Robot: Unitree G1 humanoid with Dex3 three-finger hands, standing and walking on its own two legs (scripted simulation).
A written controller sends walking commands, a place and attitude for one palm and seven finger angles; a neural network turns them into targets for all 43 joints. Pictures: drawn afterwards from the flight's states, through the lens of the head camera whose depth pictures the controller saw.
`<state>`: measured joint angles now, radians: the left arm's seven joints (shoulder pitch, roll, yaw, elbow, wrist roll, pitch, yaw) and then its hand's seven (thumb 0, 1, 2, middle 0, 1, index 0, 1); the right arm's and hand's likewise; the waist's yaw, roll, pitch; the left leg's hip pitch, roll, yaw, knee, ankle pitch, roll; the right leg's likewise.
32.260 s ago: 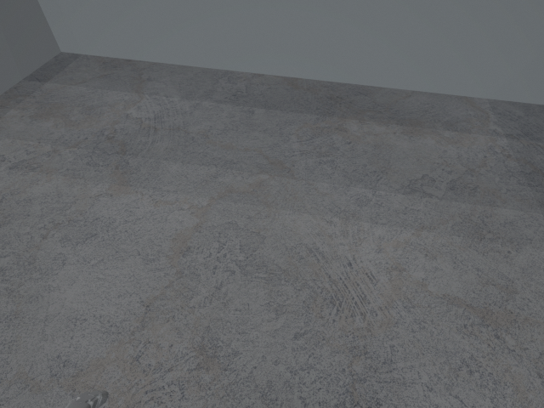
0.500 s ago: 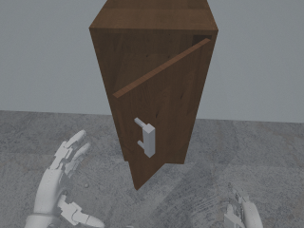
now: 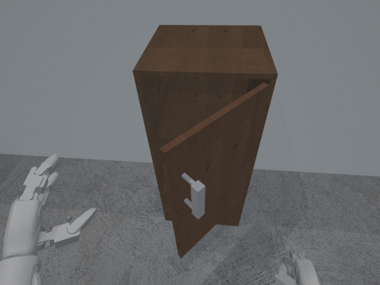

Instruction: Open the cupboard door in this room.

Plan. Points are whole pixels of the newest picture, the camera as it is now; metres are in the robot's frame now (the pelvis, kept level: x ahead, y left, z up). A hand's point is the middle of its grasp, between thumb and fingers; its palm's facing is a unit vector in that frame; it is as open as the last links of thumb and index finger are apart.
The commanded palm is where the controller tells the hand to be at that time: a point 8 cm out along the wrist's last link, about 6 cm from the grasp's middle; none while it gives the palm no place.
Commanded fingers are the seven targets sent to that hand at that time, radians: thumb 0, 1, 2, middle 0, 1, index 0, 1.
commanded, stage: draw the hand back to the body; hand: left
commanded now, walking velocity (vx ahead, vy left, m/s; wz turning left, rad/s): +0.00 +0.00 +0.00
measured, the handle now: (192, 195) +0.34 +0.04 -0.03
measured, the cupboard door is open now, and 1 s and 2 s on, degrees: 49 49 49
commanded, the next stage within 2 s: step back with the hand held close in 0.58 s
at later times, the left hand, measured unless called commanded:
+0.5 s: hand (51, 202) +0.20 +0.25 +0.16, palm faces +0.44 -0.81 -0.39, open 7.5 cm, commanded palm +0.15 +0.29 +0.18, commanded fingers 0.00 0.90 0.90 -0.20 -0.30 -0.20 -0.30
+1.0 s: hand (49, 208) +0.18 +0.25 +0.16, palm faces +0.33 -0.79 -0.51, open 7.4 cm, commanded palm +0.13 +0.29 +0.18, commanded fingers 0.00 0.90 0.90 -0.20 -0.30 -0.20 -0.30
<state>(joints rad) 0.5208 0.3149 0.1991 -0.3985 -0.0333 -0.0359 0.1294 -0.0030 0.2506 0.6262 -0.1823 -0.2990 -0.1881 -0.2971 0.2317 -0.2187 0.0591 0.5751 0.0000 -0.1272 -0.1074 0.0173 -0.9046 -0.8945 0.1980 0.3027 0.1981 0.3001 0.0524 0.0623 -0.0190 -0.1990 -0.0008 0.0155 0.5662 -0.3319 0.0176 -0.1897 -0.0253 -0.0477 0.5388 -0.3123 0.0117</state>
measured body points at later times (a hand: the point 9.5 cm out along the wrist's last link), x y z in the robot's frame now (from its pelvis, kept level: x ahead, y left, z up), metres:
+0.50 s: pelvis +0.00 -0.01 +0.01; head -0.01 -0.03 +0.46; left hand +0.17 +0.29 +0.18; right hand +0.19 -0.23 -0.07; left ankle -0.02 +0.11 -0.73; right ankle -0.01 -0.13 -0.73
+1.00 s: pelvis -0.02 +0.00 +0.01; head -0.01 -0.02 +0.46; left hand +0.16 +0.29 +0.19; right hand +0.16 -0.26 -0.07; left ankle -0.02 +0.11 -0.73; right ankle -0.01 -0.13 -0.73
